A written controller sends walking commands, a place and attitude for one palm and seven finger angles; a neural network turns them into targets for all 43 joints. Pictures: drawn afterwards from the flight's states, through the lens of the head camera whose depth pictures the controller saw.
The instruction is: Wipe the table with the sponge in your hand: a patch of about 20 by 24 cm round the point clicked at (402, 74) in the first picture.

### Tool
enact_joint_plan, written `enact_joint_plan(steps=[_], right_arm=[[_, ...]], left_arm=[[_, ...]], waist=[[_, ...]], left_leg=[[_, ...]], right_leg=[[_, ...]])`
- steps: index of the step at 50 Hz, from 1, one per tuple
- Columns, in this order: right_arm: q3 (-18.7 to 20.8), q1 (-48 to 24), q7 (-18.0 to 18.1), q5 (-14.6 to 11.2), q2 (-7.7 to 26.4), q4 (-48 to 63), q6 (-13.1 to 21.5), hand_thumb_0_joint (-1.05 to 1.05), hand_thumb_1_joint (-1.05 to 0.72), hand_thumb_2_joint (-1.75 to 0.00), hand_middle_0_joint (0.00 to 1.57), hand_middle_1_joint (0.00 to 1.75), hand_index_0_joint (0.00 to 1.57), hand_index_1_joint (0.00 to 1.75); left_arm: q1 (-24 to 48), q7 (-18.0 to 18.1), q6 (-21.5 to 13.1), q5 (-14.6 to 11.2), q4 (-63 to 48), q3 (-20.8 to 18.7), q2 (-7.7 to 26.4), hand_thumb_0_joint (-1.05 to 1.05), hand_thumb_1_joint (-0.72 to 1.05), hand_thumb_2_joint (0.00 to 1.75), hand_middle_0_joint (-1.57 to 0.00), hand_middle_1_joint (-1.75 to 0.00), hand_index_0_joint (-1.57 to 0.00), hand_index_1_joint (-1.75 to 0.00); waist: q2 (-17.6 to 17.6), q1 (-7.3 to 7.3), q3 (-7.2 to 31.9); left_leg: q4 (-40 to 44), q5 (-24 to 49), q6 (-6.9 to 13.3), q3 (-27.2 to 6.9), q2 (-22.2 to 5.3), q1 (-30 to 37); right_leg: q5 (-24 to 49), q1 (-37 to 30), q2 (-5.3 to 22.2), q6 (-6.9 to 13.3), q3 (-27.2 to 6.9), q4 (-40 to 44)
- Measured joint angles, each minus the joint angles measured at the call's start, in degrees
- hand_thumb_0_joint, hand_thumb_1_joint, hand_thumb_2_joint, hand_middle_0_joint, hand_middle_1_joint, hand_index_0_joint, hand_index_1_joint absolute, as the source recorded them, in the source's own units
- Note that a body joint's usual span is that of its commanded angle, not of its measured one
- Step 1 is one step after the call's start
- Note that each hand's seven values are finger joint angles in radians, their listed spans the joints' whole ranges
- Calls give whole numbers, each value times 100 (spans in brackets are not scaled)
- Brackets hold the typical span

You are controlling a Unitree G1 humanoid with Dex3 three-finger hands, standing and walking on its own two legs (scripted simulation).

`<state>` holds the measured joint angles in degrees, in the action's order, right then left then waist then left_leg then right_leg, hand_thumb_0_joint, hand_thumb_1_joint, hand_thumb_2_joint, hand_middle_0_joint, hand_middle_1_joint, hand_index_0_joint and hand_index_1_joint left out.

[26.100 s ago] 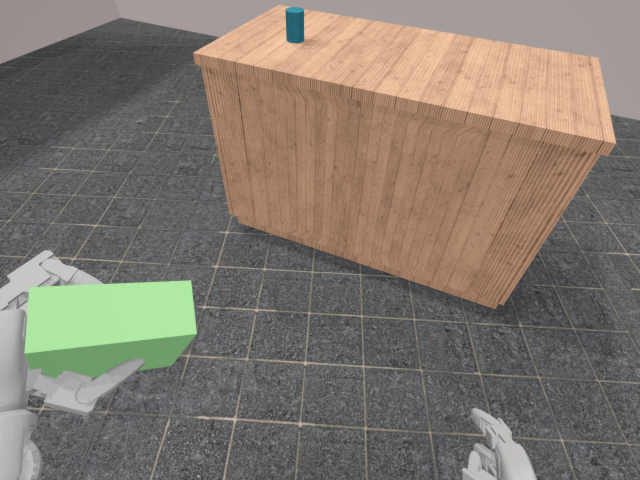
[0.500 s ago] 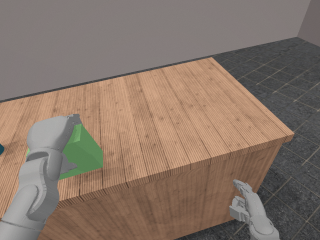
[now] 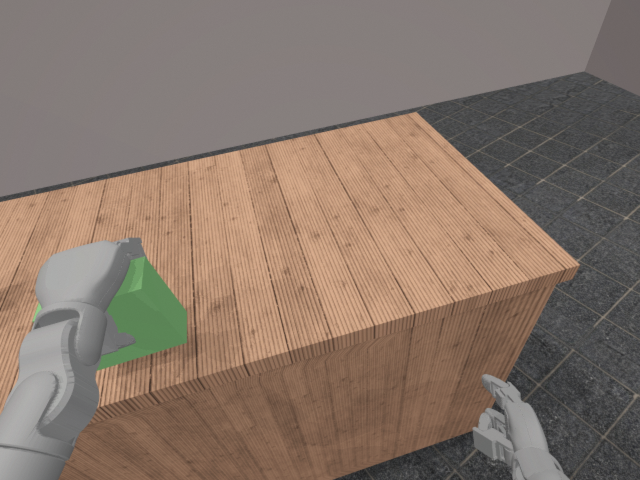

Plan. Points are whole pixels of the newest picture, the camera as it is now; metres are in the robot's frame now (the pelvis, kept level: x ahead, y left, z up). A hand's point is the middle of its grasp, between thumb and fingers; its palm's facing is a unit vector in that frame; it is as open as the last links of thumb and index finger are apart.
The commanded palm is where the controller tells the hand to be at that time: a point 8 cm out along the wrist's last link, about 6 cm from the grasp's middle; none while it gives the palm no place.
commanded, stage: move the sponge above the wiping area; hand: left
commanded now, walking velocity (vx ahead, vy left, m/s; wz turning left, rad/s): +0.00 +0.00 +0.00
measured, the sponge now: (128, 324) +0.25 +0.30 +0.08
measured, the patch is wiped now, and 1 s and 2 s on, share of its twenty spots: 0.00 0.00 0.00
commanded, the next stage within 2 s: lower the sponge onto the table in 1.14 s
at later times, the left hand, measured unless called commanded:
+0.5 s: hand (109, 299) +0.25 +0.30 +0.13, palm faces +0.07 -0.08 -0.99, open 9.7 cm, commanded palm +0.22 +0.29 +0.20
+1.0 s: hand (109, 296) +0.25 +0.30 +0.14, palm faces +0.06 -0.07 -1.00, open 9.7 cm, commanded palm +0.22 +0.29 +0.21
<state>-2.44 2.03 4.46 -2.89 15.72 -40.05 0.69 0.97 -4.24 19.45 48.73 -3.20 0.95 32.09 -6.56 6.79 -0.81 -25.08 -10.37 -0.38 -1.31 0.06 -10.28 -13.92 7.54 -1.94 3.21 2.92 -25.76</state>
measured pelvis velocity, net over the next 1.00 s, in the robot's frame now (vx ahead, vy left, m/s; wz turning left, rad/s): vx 0.00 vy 0.00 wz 0.00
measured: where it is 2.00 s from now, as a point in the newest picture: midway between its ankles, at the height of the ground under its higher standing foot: outside the picture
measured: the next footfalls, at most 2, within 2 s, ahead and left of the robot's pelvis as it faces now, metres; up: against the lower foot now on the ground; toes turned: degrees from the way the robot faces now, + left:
none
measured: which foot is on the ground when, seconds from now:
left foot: down 0.00-1.00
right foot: down 0.00-1.00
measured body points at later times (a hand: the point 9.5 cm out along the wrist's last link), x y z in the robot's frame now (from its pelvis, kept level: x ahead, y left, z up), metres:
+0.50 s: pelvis +0.00 +0.01 +0.00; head -0.02 -0.04 +0.45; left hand +0.24 +0.30 +0.18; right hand +0.25 -0.18 -0.08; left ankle +0.04 +0.13 -0.74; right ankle +0.01 -0.08 -0.74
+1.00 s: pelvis +0.00 +0.00 +0.00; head -0.02 -0.05 +0.45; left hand +0.24 +0.30 +0.19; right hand +0.25 -0.19 -0.08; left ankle +0.04 +0.13 -0.74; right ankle +0.01 -0.08 -0.74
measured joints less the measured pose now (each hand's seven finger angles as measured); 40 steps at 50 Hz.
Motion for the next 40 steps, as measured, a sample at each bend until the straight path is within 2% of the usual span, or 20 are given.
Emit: enact_joint_plan(steps=[10, 21, 32, 40], right_arm=[[-17, -2, -32, -4, -69, -8, -27, 2, -90, -90, 20, 30, 20, 30], [-39, -66, -101, -8, -74, 36, -66, 2, -90, -90, 20, 30, 20, 30], [-103, -193, -74, -25, -107, 48, -85, 2, -90, -90, 20, 30, 20, 30], [-134, -216, -146, -8, -153, 65, -104, 2, -90, -90, 20, 30, 20, 30]], left_arm=[[57, 73, 5, 37, 115, 79, -100, 1, -45, 103, -79, -136, -77, -137], [-43, 30, 154, 11, -164, 29, -88, 1, -45, 103, -79, -136, -77, -137], [122, -25, 268, 107, -198, 310, -139, 1, -45, 103, -79, -136, -77, -137], [198, -13, 368, 117, -313, 341, -201, 1, -45, 103, -79, -136, -77, -137]], waist=[[-4, -26, 33], [-31, 20, 62], [-15, 105, 41], [-28, 74, 87]], left_leg=[[46, 21, 30, 27, 32, -4], [64, 19, 62, 33, 62, 24], [111, 60, 68, 1, 84, 61], [163, 84, 55, 20, 72, 72]], right_leg=[[9, 25, 32, -31, -29, 12], [15, -13, 61, -62, -37, 45], [36, -55, 81, -66, -8, 79], [54, -44, 69, -55, -29, 103]])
